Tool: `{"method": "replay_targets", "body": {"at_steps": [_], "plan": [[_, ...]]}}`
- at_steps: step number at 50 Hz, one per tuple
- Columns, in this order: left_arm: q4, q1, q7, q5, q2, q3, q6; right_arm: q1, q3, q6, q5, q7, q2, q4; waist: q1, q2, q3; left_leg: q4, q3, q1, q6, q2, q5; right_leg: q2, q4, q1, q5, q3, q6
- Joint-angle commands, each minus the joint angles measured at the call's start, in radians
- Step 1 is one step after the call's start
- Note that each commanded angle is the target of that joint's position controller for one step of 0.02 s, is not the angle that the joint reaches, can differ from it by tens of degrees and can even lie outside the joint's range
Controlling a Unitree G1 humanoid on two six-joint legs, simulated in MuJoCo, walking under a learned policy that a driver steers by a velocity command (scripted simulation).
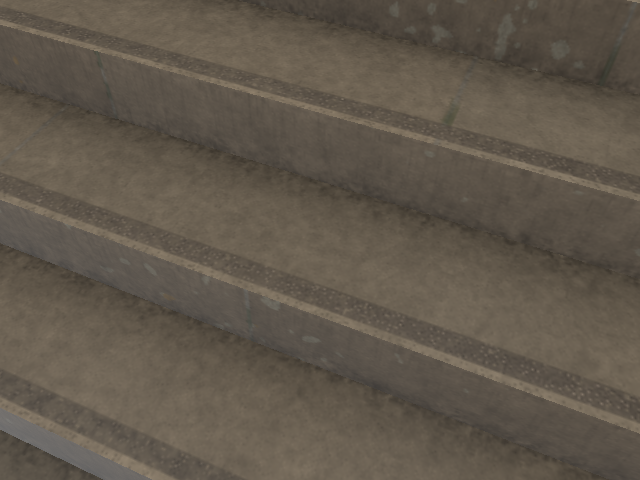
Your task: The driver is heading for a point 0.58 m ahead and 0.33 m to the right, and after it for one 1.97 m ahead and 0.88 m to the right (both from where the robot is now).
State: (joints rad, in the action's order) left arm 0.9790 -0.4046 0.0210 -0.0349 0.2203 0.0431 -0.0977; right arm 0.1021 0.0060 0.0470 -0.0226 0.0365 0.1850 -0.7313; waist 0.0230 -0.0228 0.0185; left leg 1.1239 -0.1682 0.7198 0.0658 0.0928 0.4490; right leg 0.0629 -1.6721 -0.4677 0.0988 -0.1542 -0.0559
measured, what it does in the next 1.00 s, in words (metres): climbs, turning right: right foot 0.16 m higher, then left foot 0.17 m higher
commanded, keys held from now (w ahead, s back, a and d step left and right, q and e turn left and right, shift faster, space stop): w+e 1.00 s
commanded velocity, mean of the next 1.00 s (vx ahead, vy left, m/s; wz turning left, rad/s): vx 0.50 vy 0.00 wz -0.48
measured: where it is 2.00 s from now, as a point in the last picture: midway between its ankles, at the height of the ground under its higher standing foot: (540, 145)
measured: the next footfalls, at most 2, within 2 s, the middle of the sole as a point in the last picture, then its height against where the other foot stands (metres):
right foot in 0.38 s outside the picture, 0.16 m higher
left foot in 0.88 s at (371, 257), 0.17 m higher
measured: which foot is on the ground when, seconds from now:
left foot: down 0.00-0.42, up 0.44-0.86, down 0.88-1.00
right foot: up 0.00-0.36, down 0.38-0.90, up 0.92-1.00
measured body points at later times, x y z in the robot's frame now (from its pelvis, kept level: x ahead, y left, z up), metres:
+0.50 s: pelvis +0.29 -0.04 +0.17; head +0.27 -0.02 +0.61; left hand +0.46 +0.18 +0.05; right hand +0.35 -0.30 +0.05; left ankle +0.18 +0.14 -0.39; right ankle +0.33 -0.08 -0.49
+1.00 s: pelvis +0.59 -0.08 +0.34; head +0.58 -0.09 +0.79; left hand +0.78 +0.09 +0.22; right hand +0.61 -0.38 +0.25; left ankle +0.71 -0.03 -0.32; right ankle +0.41 -0.12 -0.20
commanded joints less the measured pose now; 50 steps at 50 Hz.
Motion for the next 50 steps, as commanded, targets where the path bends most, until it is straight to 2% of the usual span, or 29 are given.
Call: {"method": "replay_targets", "body": {"at_steps": [1,5,9,11,13,14,16,17,19,20,21,22,23,24,26,29,32,35,38,40,42,43,44,45,46,47,48,49,50], "plan": [[-0.258,0.258,0.019,0.004,-0.156,-0.057,-0.011,0.209,0.009,0.027,-0.020,0.021,-0.070,-0.156,-0.003,0.086,0.057,-0.648,0.445,-0.365,0.024,0.212,-0.083,-0.009,-0.435,-0.523,-0.041,-0.043,-0.132],[-0.225,0.138,0.015,-0.016,-0.164,-0.087,0.056,0.168,0.033,0.025,-0.047,0.004,-0.109,-0.185,0.075,0.104,-0.029,-0.768,0.139,-0.319,-0.012,0.208,-0.315,-0.065,-0.569,-0.707,-0.022,0.014,-0.121],[-0.345,0.292,-0.001,0.029,-0.151,-0.116,0.075,0.156,0.049,-0.001,-0.058,0.000,-0.037,-0.212,0.111,0.089,-0.098,-0.861,-0.047,-0.216,-0.074,0.127,-0.314,-0.078,-0.448,-0.799,-0.112,0.099,-0.090],[-0.399,0.447,-0.008,0.033,-0.120,-0.120,0.071,0.219,0.051,-0.006,-0.061,-0.028,0.007,-0.231,0.043,0.115,-0.065,-0.947,-0.067,-0.237,-0.033,0.130,-0.369,-0.078,-0.330,-0.762,-0.143,0.192,-0.042],[-0.436,0.539,-0.002,0.041,-0.101,-0.127,0.075,0.353,0.023,-0.002,-0.035,-0.063,0.099,-0.268,-0.015,0.110,-0.050,-1.059,-0.083,-0.370,0.005,0.147,-0.405,-0.025,-0.125,-0.714,-0.047,0.290,-0.031],[-0.458,0.563,0.009,0.043,-0.118,-0.127,0.073,0.372,0.006,-0.003,-0.030,-0.076,0.148,-0.277,-0.012,0.129,-0.023,-1.067,-0.071,-0.547,0.013,0.182,-0.560,0.014,-0.078,-0.743,0.034,0.251,-0.043],[-0.426,0.514,0.032,0.034,-0.094,-0.112,0.068,0.308,-0.005,-0.007,-0.003,-0.088,0.197,-0.250,0.045,0.099,0.084,-0.963,-0.187,-0.564,0.021,0.163,-1.397,-0.072,0.166,-0.363,0.137,0.387,-0.126],[-0.428,0.490,0.038,0.041,-0.057,-0.092,0.065,0.344,-0.016,-0.003,0.000,-0.091,0.247,-0.252,0.067,0.168,0.123,-0.868,-0.162,-0.650,0.047,0.195,-1.783,-0.128,0.238,-0.277,0.291,0.437,-0.139],[-0.378,0.282,0.046,0.047,0.029,-0.047,0.073,0.242,-0.039,-0.007,0.014,-0.081,0.297,-0.188,0.141,0.272,0.205,-0.572,-0.100,-0.844,0.095,0.241,-2.055,-0.201,0.550,-0.149,0.477,0.381,-0.174],[-0.325,0.152,0.056,0.059,0.108,-0.012,0.078,0.176,-0.044,0.003,0.019,-0.091,0.290,-0.142,0.184,0.248,0.248,-0.330,-0.044,-0.731,0.097,0.215,-1.832,-0.161,0.741,0.059,0.393,0.147,-0.198],[-0.295,0.053,0.043,0.070,0.232,0.029,0.091,0.166,-0.018,0.037,0.010,-0.068,0.151,-0.070,0.148,-0.126,0.287,0.045,0.017,-0.284,0.022,0.010,-1.033,0.009,1.066,0.347,0.494,-0.405,-0.334],[-0.277,0.035,0.008,0.092,0.252,0.037,0.093,0.067,-0.020,0.073,-0.002,-0.024,0.098,-0.033,0.111,-0.228,0.305,0.442,0.260,-0.039,-0.009,-0.172,-0.332,0.109,1.443,0.417,0.714,-0.894,-0.339],[-0.235,0.008,-0.015,0.096,0.128,-0.006,0.088,0.074,-0.033,0.096,0.021,0.021,0.067,-0.001,0.041,-0.157,0.186,0.714,0.376,0.106,0.007,-0.155,-0.333,0.127,1.478,0.317,0.734,-0.905,-0.251],[-0.204,0.025,-0.008,0.092,0.012,-0.039,0.082,-0.018,-0.013,0.099,0.013,0.041,0.017,0.050,0.003,-0.046,0.048,0.801,0.355,0.212,0.037,-0.120,-0.371,0.089,1.372,0.150,0.664,-0.735,-0.188],[-0.140,0.049,0.006,0.058,-0.077,-0.053,0.059,0.011,0.030,0.107,-0.033,0.047,-0.081,0.080,-0.087,0.086,-0.015,0.906,0.301,0.332,0.070,-0.069,-0.404,0.002,1.261,0.049,0.436,-0.443,-0.114],[-0.104,0.049,0.025,0.058,-0.064,-0.053,0.065,0.074,0.069,0.102,-0.015,0.035,-0.123,0.097,-0.124,0.079,0.004,1.112,0.270,0.500,0.085,-0.056,-0.391,-0.037,1.228,0.108,0.183,-0.255,-0.051],[-0.105,0.074,0.023,0.045,-0.054,-0.061,0.060,0.002,0.074,0.090,-0.015,0.006,-0.070,0.124,-0.114,0.081,-0.042,0.823,0.170,0.461,0.024,-0.008,-0.502,-0.079,1.257,-0.060,0.141,-0.131,-0.017],[-0.015,-0.124,0.006,0.058,-0.038,-0.064,0.068,-0.218,0.115,0.097,-0.014,-0.014,-0.171,0.218,-0.007,-0.118,-0.033,0.969,0.049,0.641,-0.015,-0.048,-0.422,-0.043,1.298,0.068,-0.011,-0.266,-0.079],[-0.001,-0.259,-0.029,0.031,0.006,-0.041,0.086,-0.408,0.115,0.117,0.005,-0.028,-0.111,0.293,0.094,-0.095,-0.029,0.665,0.054,0.774,-0.054,-0.049,-0.295,0.019,1.378,0.308,0.002,-0.362,-0.117],[-0.004,-0.256,-0.067,-0.002,0.014,-0.023,0.080,-0.528,0.124,0.107,-0.015,-0.044,-0.126,0.362,0.087,-0.117,-0.014,0.389,0.025,0.550,-0.062,-0.013,-0.115,0.105,1.590,0.301,-0.083,-0.361,-0.175],[-0.058,-0.101,-0.062,0.039,0.042,-0.017,0.057,-0.274,0.052,0.110,0.002,-0.057,-0.028,0.303,-0.078,-0.252,0.223,0.179,-0.072,-0.134,0.002,-0.148,-0.105,0.050,1.456,0.203,-1.080,-0.159,-0.166],[-0.048,-0.109,-0.057,0.043,0.088,-0.006,0.038,-0.139,-0.001,0.119,0.021,-0.061,0.076,0.291,-0.165,-0.331,0.326,0.026,0.010,-0.334,0.033,-0.169,-0.025,0.043,1.281,0.300,-1.478,-0.177,-0.156],[-0.085,0.063,-0.057,0.041,0.139,0.007,0.020,0.157,-0.057,0.109,0.022,-0.056,0.202,0.193,-0.309,-0.320,0.423,-0.093,0.255,-0.531,0.093,-0.083,0.036,0.063,1.040,0.311,-1.595,-0.205,-0.139],[-0.141,0.146,-0.044,0.056,0.112,-0.001,-0.008,0.391,-0.087,0.095,-0.007,-0.047,0.308,0.108,-0.340,-0.037,0.571,-0.326,0.562,-0.817,0.152,0.068,0.173,0.005,0.763,0.198,-1.234,-0.187,-0.169],[-0.181,0.085,-0.007,0.054,-0.075,-0.037,-0.027,0.387,-0.087,0.065,-0.035,-0.056,0.289,0.046,-0.219,0.525,0.611,-0.756,1.195,-1.036,0.292,0.304,0.154,-0.233,0.328,-0.200,-0.037,-0.194,-0.105],[-0.190,0.135,0.033,0.075,-0.010,-0.019,-0.042,0.322,-0.075,0.037,-0.030,-0.091,0.172,0.041,-0.212,0.357,0.464,-0.825,1.315,-0.892,0.269,0.327,0.163,-0.217,-0.056,-0.322,0.031,-0.246,-0.085],[-0.257,0.244,0.057,0.058,-0.028,-0.023,-0.027,0.259,-0.040,0.021,-0.004,-0.105,0.046,-0.012,-0.173,0.255,0.211,-0.772,1.080,-0.684,0.229,0.308,0.110,-0.187,-0.252,-0.440,0.041,-0.136,-0.064],[-0.315,0.285,0.070,0.045,-0.075,-0.042,-0.007,0.222,-0.011,0.018,-0.007,-0.093,-0.068,-0.083,-0.091,0.042,0.066,-0.704,0.826,-0.490,0.178,0.283,0.087,-0.131,-0.329,-0.493,0.026,-0.072,-0.088],[-0.324,0.274,0.069,0.033,-0.102,-0.051,0.005,0.195,0.000,0.024,-0.024,-0.083,-0.124,-0.137,-0.025,-0.046,-0.018,-0.666,0.637,-0.346,0.134,0.256,0.038,-0.097,-0.372,-0.514,0.017,-0.042,-0.105]]}}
